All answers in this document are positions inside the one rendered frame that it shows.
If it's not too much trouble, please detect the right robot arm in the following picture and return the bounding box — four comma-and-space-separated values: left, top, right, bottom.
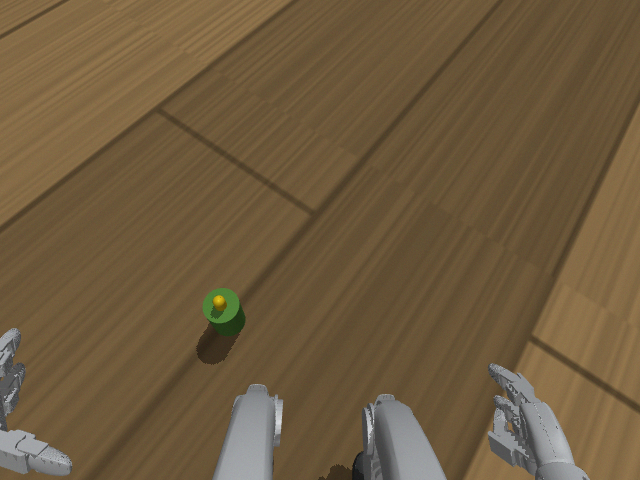
535, 462, 590, 480

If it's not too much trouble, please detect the bottle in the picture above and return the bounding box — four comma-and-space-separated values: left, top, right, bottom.
202, 288, 246, 336

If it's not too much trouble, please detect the right robot hand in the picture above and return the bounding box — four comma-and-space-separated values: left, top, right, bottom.
488, 363, 575, 476

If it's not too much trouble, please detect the left robot hand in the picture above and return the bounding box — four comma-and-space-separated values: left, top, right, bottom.
0, 328, 72, 476

